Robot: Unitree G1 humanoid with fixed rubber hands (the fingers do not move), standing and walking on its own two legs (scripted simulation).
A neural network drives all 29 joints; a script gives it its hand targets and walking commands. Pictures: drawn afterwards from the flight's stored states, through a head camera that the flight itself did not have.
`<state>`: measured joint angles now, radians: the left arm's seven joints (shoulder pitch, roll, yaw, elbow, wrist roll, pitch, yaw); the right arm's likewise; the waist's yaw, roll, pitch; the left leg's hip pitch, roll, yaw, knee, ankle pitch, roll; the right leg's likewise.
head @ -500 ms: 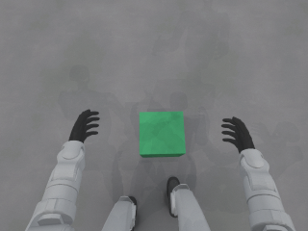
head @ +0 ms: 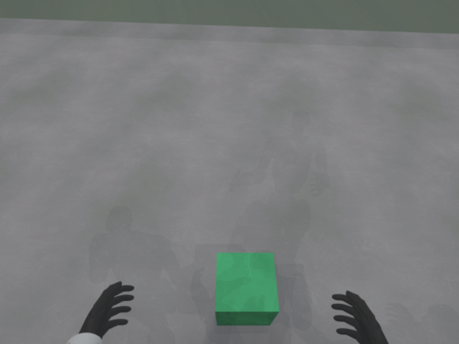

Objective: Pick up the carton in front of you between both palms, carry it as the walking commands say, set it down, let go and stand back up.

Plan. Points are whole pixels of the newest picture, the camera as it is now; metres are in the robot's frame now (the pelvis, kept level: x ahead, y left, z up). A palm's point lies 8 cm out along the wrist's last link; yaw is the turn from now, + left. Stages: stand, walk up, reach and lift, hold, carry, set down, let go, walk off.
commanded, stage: let go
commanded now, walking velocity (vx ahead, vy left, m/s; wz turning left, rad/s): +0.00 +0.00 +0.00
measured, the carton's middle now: (244, 290) +0.39 -0.05 -0.65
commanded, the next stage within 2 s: stand in 0.36 s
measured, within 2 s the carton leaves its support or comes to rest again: neither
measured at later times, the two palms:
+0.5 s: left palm (78, 340) +0.15 +0.26 -0.09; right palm (389, 340) +0.16 -0.27 -0.08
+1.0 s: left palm out of the picture +0.13 +0.29 -0.09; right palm out of the picture +0.13 -0.30 -0.10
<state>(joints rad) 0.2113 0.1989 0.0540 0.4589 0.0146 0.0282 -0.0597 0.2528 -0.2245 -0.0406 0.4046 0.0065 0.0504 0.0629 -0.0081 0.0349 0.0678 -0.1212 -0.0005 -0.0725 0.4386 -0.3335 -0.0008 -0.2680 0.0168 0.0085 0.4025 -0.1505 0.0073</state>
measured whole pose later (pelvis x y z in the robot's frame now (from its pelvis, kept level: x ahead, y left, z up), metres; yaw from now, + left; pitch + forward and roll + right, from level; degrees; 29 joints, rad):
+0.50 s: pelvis +0.01 +0.00 -0.01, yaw +0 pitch +0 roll -1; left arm 0.19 0.27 0.05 0.64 0.04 0.04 -0.01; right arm 0.22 -0.30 -0.05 0.55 -0.04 0.08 -0.01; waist 0.00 0.04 0.02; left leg -0.11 0.00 -0.07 0.53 -0.40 -0.01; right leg -0.28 0.02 0.01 0.53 -0.24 0.00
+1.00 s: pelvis +0.02 -0.01 -0.01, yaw +1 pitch -1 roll +0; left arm 0.15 0.32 0.04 0.85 0.03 0.00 0.02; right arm 0.24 -0.36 -0.03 0.76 -0.04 0.01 -0.03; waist 0.00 0.04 0.02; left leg -0.07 -0.01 -0.09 0.47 -0.38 -0.01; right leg -0.25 0.01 -0.01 0.52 -0.25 0.00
